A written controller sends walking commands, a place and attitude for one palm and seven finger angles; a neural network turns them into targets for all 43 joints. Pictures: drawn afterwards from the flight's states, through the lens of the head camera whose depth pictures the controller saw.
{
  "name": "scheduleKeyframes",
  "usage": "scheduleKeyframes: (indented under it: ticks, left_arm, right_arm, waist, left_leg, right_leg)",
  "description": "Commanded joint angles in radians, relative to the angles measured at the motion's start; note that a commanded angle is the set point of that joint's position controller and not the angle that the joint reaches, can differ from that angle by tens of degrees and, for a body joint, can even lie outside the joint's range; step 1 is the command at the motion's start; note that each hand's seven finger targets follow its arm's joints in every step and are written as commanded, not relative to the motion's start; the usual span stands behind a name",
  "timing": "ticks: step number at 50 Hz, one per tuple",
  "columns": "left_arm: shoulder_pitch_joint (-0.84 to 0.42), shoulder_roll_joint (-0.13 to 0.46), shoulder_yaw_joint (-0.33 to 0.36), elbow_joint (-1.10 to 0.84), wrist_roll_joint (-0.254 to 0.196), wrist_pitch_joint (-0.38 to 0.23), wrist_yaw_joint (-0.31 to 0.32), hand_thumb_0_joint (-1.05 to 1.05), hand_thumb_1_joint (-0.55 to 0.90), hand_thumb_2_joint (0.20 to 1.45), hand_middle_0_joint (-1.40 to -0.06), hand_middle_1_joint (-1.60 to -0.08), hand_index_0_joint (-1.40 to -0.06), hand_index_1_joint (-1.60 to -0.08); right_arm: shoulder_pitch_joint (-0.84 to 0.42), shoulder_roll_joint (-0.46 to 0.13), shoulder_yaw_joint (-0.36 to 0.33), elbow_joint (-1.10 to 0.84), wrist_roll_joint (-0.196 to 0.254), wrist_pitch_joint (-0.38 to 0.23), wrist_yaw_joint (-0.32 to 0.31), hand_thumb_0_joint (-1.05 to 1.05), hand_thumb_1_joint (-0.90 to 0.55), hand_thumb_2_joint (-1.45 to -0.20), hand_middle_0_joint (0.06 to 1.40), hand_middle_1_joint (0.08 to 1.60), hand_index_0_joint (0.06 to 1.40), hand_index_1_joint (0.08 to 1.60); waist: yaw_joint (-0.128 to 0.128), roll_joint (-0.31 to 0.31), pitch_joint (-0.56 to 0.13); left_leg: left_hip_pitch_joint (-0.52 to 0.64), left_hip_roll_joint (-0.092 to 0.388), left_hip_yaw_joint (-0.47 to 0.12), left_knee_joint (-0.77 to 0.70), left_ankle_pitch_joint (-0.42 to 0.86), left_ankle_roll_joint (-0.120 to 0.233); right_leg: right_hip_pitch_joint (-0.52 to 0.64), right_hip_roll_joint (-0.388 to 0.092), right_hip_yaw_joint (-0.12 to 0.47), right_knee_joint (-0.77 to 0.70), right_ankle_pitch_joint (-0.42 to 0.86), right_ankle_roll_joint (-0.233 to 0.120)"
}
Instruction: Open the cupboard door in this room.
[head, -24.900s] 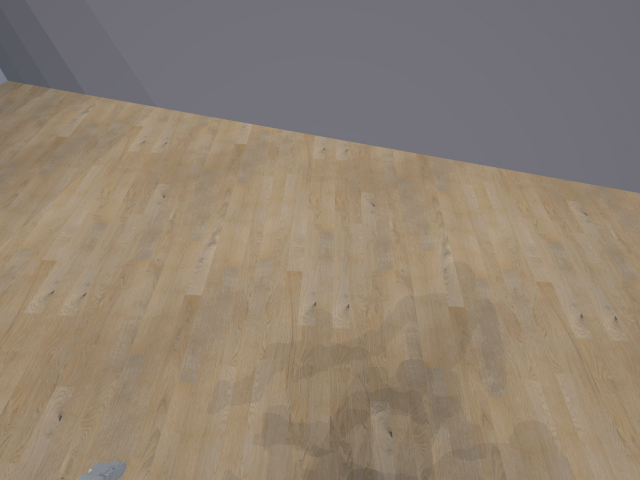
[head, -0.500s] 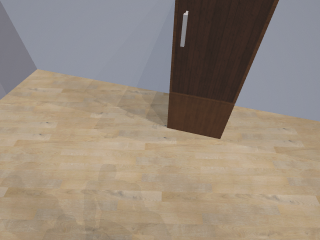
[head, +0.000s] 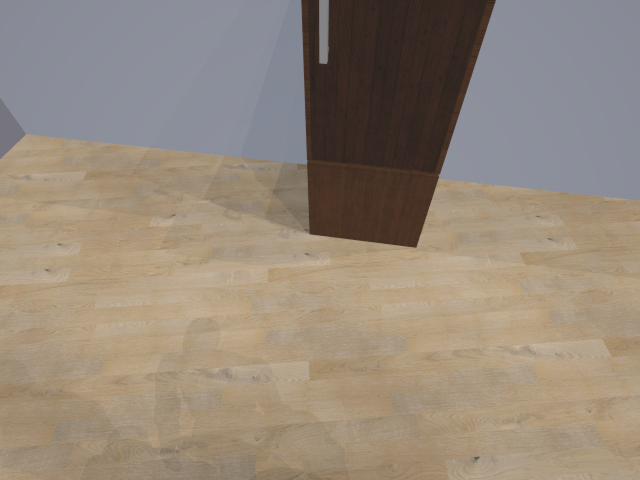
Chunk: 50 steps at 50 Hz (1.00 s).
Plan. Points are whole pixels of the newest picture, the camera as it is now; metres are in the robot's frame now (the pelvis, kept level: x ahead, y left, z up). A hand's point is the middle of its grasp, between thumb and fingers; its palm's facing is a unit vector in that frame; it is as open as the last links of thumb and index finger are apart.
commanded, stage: turn to face it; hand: left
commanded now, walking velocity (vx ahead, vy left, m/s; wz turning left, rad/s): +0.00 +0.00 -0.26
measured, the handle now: (325, 25) +1.03 +0.05 +0.08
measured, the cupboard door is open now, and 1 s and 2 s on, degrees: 0 0 0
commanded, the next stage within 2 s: take the last steps up to it in 0.12 s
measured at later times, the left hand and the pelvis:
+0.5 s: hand out of the picture +0.10 +0.16 -0.17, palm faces -0.07 -0.97 -0.23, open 7.4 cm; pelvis +0.02 -0.03 -0.01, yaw -5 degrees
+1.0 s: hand (219, 479) +0.15 +0.16 -0.18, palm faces -0.07 -0.99 -0.14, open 7.4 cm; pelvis +0.18 -0.01 +0.00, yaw -8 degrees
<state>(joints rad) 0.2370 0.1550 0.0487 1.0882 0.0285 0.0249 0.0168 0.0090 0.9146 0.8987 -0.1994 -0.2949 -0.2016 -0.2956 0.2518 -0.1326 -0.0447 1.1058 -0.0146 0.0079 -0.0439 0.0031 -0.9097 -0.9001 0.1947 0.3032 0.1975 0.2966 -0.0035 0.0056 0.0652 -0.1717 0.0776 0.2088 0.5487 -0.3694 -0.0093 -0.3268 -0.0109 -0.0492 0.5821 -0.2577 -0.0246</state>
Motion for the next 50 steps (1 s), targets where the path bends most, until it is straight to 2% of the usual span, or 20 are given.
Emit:
scheduleKeyframes:
  ticks: [1,7,11,13,19,21,22,23,24,25,27,31,38,40,42,43,44,45,47,50]
  left_arm:
    - [0.033,0.136,0.024,-0.068,-0.003,-0.014,0.009,0.000,0.900,0.900,-0.200,-0.300,-0.200,-0.300]
    - [-0.028,0.160,0.030,-0.106,-0.006,-0.011,0.008,0.000,0.900,0.900,-0.200,-0.300,-0.200,-0.300]
    - [-0.060,0.094,0.022,-0.147,0.002,0.005,-0.003,0.000,0.900,0.900,-0.200,-0.300,-0.200,-0.300]
    - [-0.066,0.091,0.033,-0.163,0.003,0.014,-0.007,0.000,0.900,0.900,-0.200,-0.300,-0.200,-0.300]
    - [-0.071,0.056,0.023,-0.171,0.005,-0.016,-0.042,0.000,0.900,0.900,-0.200,-0.300,-0.200,-0.300]
    - [0.052,0.061,0.023,-0.120,0.005,-0.030,-0.043,0.000,0.900,0.900,-0.200,-0.300,-0.200,-0.300]
    - [0.147,0.111,0.031,-0.083,0.006,-0.043,-0.036,0.000,0.900,0.900,-0.200,-0.300,-0.200,-0.300]
    - [0.256,0.214,0.046,-0.042,0.006,-0.060,-0.018,0.000,0.900,0.900,-0.200,-0.300,-0.200,-0.300]
    - [0.313,0.242,0.048,-0.026,-0.016,-0.062,-0.004,0.000,0.900,0.900,-0.200,-0.300,-0.200,-0.300]
    - [0.289,0.215,0.046,-0.018,-0.011,-0.066,0.006,0.000,0.900,0.900,-0.200,-0.300,-0.200,-0.300]
    - [0.175,0.166,0.029,-0.037,-0.006,-0.074,0.007,0.000,0.900,0.900,-0.200,-0.300,-0.200,-0.300]
    - [0.136,0.142,0.013,-0.027,-0.002,-0.095,0.003,0.000,0.900,0.900,-0.200,-0.300,-0.200,-0.300]
    - [0.203,0.130,0.005,0.040,-0.005,-0.102,0.002,0.000,0.900,0.900,-0.200,-0.300,-0.200,-0.300]
    - [0.187,0.143,0.010,0.049,-0.005,-0.098,0.003,0.000,0.900,0.900,-0.200,-0.300,-0.200,-0.300]
    - [0.161,0.134,0.010,0.044,-0.013,-0.096,0.002,0.000,0.900,0.900,-0.200,-0.300,-0.200,-0.300]
    - [0.183,0.104,0.006,0.037,-0.016,-0.095,-0.004,0.000,0.900,0.900,-0.200,-0.300,-0.200,-0.300]
    - [0.214,0.046,-0.004,0.015,-0.023,-0.096,-0.014,0.000,0.900,0.900,-0.200,-0.300,-0.200,-0.300]
    - [0.151,0.070,-0.006,-0.012,-0.014,-0.091,-0.008,0.000,0.900,0.900,-0.200,-0.300,-0.200,-0.300]
    - [0.051,0.061,0.000,-0.025,-0.010,-0.088,-0.016,0.000,0.900,0.900,-0.200,-0.300,-0.200,-0.300]
    - [0.075,0.033,0.002,-0.018,0.001,-0.071,-0.027,0.000,0.900,0.900,-0.200,-0.300,-0.200,-0.300]
  right_arm:
    - [0.064,-0.098,-0.024,-0.060,0.002,-0.006,0.001,0.000,-0.900,-0.900,0.200,0.300,0.200,0.300]
    - [0.094,-0.096,-0.023,-0.068,0.003,-0.006,0.007,0.000,-0.900,-0.900,0.200,0.300,0.200,0.300]
    - [0.049,-0.180,-0.043,-0.091,-0.008,-0.017,0.003,0.000,-0.900,-0.900,0.200,0.300,0.200,0.300]
    - [0.044,-0.185,-0.041,-0.099,-0.017,-0.024,0.001,0.000,-0.900,-0.900,0.200,0.300,0.200,0.300]
    - [0.066,-0.223,-0.058,-0.077,-0.027,-0.033,0.016,0.000,-0.900,-0.900,0.200,0.300,0.200,0.300]
    - [0.044,-0.218,-0.054,-0.076,-0.021,-0.030,0.022,0.000,-0.900,-0.900,0.200,0.300,0.200,0.300]
    - [0.040,-0.183,-0.048,-0.087,-0.010,-0.033,0.027,0.000,-0.900,-0.900,0.200,0.300,0.200,0.300]
    - [-0.007,-0.103,-0.022,-0.138,0.002,-0.036,0.035,0.000,-0.900,-0.900,0.200,0.300,0.200,0.300]
    - [-0.113,-0.129,-0.016,-0.186,0.002,-0.024,0.039,0.000,-0.900,-0.900,0.200,0.300,0.200,0.300]
    - [-0.155,-0.125,-0.021,-0.189,-0.002,-0.025,0.041,0.000,-0.900,-0.900,0.200,0.300,0.200,0.300]
    - [-0.129,-0.120,-0.026,-0.162,-0.010,-0.031,0.049,0.000,-0.900,-0.900,0.200,0.300,0.200,0.300]
    - [-0.075,-0.090,-0.021,-0.127,-0.009,-0.022,0.062,0.000,-0.900,-0.900,0.200,0.300,0.200,0.300]
    - [-0.189,-0.073,-0.009,-0.155,-0.001,-0.039,0.071,0.000,-0.900,-0.900,0.200,0.300,0.200,0.300]
    - [-0.149,-0.082,-0.011,-0.144,-0.001,-0.048,0.067,0.000,-0.900,-0.900,0.200,0.300,0.200,0.300]
    - [0.016,-0.114,-0.018,-0.087,-0.008,-0.063,0.053,0.000,-0.900,-0.900,0.200,0.300,0.200,0.300]
    - [0.150,-0.186,-0.035,-0.049,-0.016,-0.073,0.042,0.000,-0.900,-0.900,0.200,0.300,0.200,0.300]
    - [0.267,-0.294,-0.062,-0.022,-0.023,-0.075,0.033,0.000,-0.900,-0.900,0.200,0.300,0.200,0.300]
    - [0.275,-0.306,-0.064,-0.016,-0.012,-0.058,0.028,0.000,-0.900,-0.900,0.200,0.300,0.200,0.300]
    - [0.147,-0.215,-0.047,-0.048,-0.011,-0.063,0.026,0.000,-0.900,-0.900,0.200,0.300,0.200,0.300]
    - [0.101,-0.132,-0.022,-0.045,-0.009,-0.089,0.024,0.000,-0.900,-0.900,0.200,0.300,0.200,0.300]
  waist:
    - [-0.001,-0.074,-0.041]
    - [-0.023,-0.067,-0.077]
    - [-0.012,0.198,-0.007]
    - [-0.014,0.148,0.008]
    - [-0.028,0.106,0.003]
    - [0.029,0.063,-0.035]
    - [0.069,-0.068,-0.063]
    - [0.108,-0.357,-0.086]
    - [0.148,-0.318,-0.068]
    - [0.131,-0.236,-0.023]
    - [0.064,-0.068,0.032]
    - [0.014,-0.092,0.020]
    - [0.042,-0.126,0.037]
    - [0.016,-0.109,0.015]
    - [-0.058,-0.043,-0.051]
    - [-0.103,0.087,-0.138]
    - [-0.121,0.330,-0.215]
    - [-0.125,0.309,-0.204]
    - [-0.081,0.116,-0.024]
    - [-0.014,0.063,-0.006]
  left_leg:
    - [-0.048,0.073,-0.087,-0.039,0.043,0.020]
    - [0.024,0.062,-0.091,-0.032,0.043,0.016]
    - [-0.016,0.314,-0.282,-0.278,0.169,0.142]
    - [0.005,0.357,-0.288,-0.294,0.197,0.189]
    - [0.058,0.305,-0.162,-0.231,0.120,0.135]
    - [-0.008,0.243,-0.079,-0.083,0.082,0.074]
    - [-0.135,0.174,0.002,0.111,0.073,0.031]
    - [-0.424,0.042,0.062,0.381,-0.170,-0.020]
    - [-0.494,0.014,-0.088,0.532,-0.292,-0.020]
    - [-0.532,0.036,-0.146,0.622,-0.226,-0.014]
    - [-0.521,0.073,-0.174,0.612,-0.101,-0.017]
    - [-0.396,0.056,-0.126,0.448,0.018,-0.039]
    - [-0.334,0.026,-0.097,0.181,0.092,-0.017]
    - [-0.246,0.014,-0.082,0.096,0.105,-0.005]
    - [0.022,-0.022,-0.056,-0.043,0.197,0.010]
    - [0.257,0.088,-0.193,-0.089,0.224,0.055]
    - [0.421,0.356,-0.546,-0.176,0.282,0.166]
    - [0.336,0.414,-0.635,-0.268,0.172,0.214]
    - [0.136,0.375,-0.544,-0.320,0.102,0.219]
    - [0.028,0.270,-0.325,-0.333,0.279,0.154]
  right_leg:
    - [0.005,-0.144,0.195,-0.116,0.215,-0.050]
    - [-0.050,-0.151,0.220,-0.162,0.161,-0.061]
    - [-0.151,-0.010,0.005,0.252,-0.082,0.025]
    - [-0.224,-0.040,0.042,0.418,-0.219,0.035]
    - [-0.099,-0.045,-0.078,0.105,-0.190,0.044]
    - [0.100,-0.001,-0.131,-0.092,-0.038,0.028]
    - [0.274,-0.054,-0.050,-0.171,-0.021,-0.004]
    - [0.451,-0.298,0.334,-0.270,0.053,-0.113]
    - [0.395,-0.397,0.504,-0.350,0.089,-0.195]
    - [0.361,-0.398,0.511,-0.359,0.053,-0.227]
    - [0.273,-0.348,0.365,-0.341,-0.003,-0.203]
    - [0.189,-0.263,0.182,-0.369,0.103,-0.152]
    - [0.251,-0.251,0.118,-0.351,0.254,-0.129]
    - [0.266,-0.251,0.093,-0.301,0.280,-0.115]
    - [0.186,-0.185,0.018,-0.093,0.383,-0.073]
    - [0.041,-0.121,-0.019,0.127,0.278,-0.032]
    - [-0.193,-0.002,-0.089,0.426,-0.227,0.014]
    - [-0.242,-0.012,0.005,0.615,-0.350,0.004]
    - [-0.332,-0.094,0.046,0.704,-0.205,0.008]
    - [-0.242,-0.125,0.033,0.599,-0.088,0.033]
